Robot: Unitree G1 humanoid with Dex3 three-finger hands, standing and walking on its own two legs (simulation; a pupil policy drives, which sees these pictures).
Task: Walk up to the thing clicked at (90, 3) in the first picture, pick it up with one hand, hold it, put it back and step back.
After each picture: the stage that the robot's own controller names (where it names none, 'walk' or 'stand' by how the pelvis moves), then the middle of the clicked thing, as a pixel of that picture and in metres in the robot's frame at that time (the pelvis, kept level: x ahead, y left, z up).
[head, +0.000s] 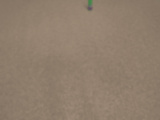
stand; (90, 2) +2.17 -0.11 -0.66
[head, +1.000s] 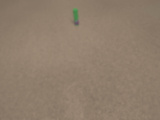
walk; (76, 17) +2.04 +0.20 -0.63
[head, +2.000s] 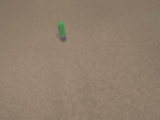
walk; (62, 32) +1.43 +0.34 -0.65
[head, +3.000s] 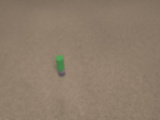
walk; (60, 66) +0.92 +0.26 -0.64
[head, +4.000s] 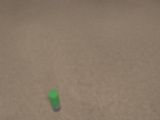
walk; (55, 101) +0.58 +0.21 -0.63
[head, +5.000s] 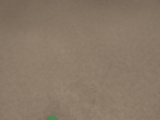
stand; out of the picture +0.38 +0.23 -0.63
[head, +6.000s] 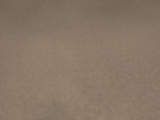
stand; out of the picture +0.36 +0.19 -0.65
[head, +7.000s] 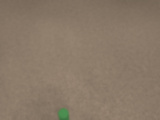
stand; (64, 119) +0.40 +0.12 -0.64
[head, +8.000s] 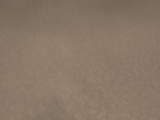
stand; out of the picture +0.37 +0.18 -0.66
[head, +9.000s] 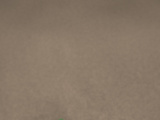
stand; out of the picture +0.39 +0.16 -0.66
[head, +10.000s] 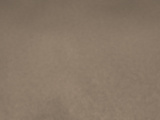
stand; out of the picture +0.38 +0.15 -0.66
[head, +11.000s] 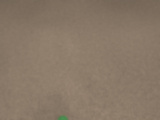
go down; out of the picture +0.39 +0.15 -0.66
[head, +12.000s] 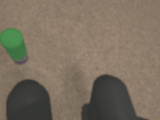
go down; (16, 49) +0.46 +0.22 -0.24
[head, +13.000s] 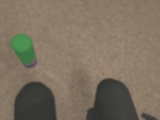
close in; (26, 54) +0.46 +0.21 -0.25
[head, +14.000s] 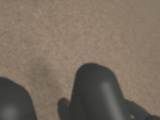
close in; out of the picture +0.44 +0.26 -0.16
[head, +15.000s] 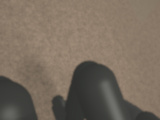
close; out of the picture +0.44 +0.27 -0.16
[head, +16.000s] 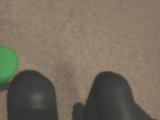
lift; out of the picture +0.32 +0.25 -0.11
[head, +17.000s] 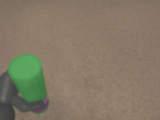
lift; (33, 90) +0.30 +0.16 +0.06
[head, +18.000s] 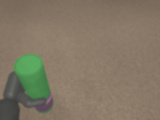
hold; (38, 88) +0.31 +0.16 +0.05
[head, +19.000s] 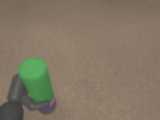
hold; (41, 91) +0.30 +0.15 +0.04
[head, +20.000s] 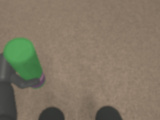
crouch; (29, 68) +0.38 +0.17 -0.02
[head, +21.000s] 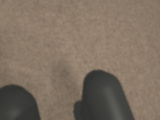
lower; out of the picture +0.47 +0.25 -0.08
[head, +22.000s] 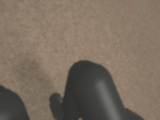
lower; out of the picture +0.45 +0.28 -0.16
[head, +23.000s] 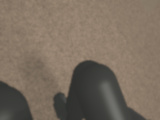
lower; out of the picture +0.43 +0.28 -0.16
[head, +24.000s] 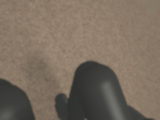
lower; out of the picture +0.42 +0.28 -0.16
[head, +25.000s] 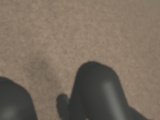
lower; out of the picture +0.41 +0.27 -0.16
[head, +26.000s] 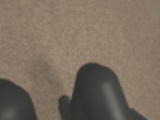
open; out of the picture +0.42 +0.25 -0.17
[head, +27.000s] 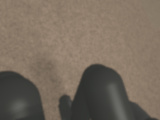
stand; out of the picture +0.42 +0.25 -0.18
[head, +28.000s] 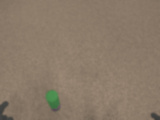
stand; (53, 101) +0.41 +0.16 -0.50
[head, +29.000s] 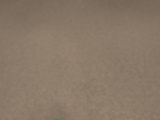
stand; out of the picture +0.38 +0.15 -0.60
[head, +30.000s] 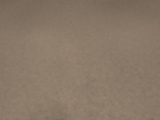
stand; out of the picture +0.38 +0.15 -0.60
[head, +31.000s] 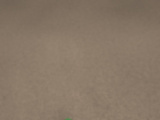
stand; out of the picture +0.41 +0.13 -0.65
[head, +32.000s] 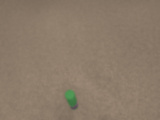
walk; (72, 100) +0.49 +0.16 -0.64
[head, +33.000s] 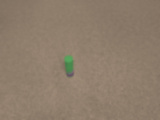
walk; (69, 67) +0.77 +0.10 -0.63
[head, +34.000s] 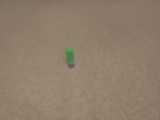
stand; (70, 58) +1.05 +0.20 -0.64
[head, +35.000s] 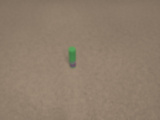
stand; (72, 57) +1.05 +0.12 -0.66
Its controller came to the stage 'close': yes
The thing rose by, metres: 0.69
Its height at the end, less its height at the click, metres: +0.00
